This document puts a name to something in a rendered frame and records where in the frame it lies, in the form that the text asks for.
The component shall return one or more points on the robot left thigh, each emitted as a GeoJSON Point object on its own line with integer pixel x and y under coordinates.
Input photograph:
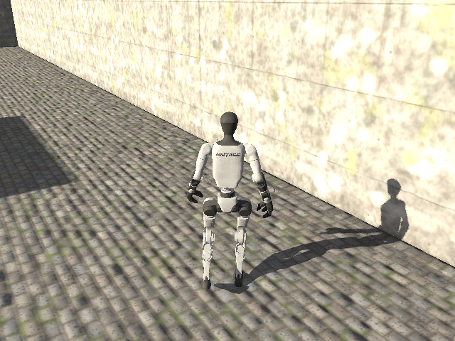
{"type": "Point", "coordinates": [210, 208]}

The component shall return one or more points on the right robot forearm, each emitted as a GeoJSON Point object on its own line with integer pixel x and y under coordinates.
{"type": "Point", "coordinates": [263, 190]}

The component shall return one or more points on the robot right hand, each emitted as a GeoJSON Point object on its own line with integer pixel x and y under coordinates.
{"type": "Point", "coordinates": [268, 206]}

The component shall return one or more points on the left robot foot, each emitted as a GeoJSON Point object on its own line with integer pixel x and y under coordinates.
{"type": "Point", "coordinates": [206, 284]}

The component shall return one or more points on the left robot forearm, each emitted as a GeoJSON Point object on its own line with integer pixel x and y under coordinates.
{"type": "Point", "coordinates": [193, 184]}

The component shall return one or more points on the robot left upper arm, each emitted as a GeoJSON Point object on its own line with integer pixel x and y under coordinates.
{"type": "Point", "coordinates": [202, 160]}

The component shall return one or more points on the robot right upper arm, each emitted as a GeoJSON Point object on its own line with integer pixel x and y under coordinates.
{"type": "Point", "coordinates": [251, 151]}

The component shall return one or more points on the robot left hand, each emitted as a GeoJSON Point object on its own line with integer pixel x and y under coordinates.
{"type": "Point", "coordinates": [191, 199]}

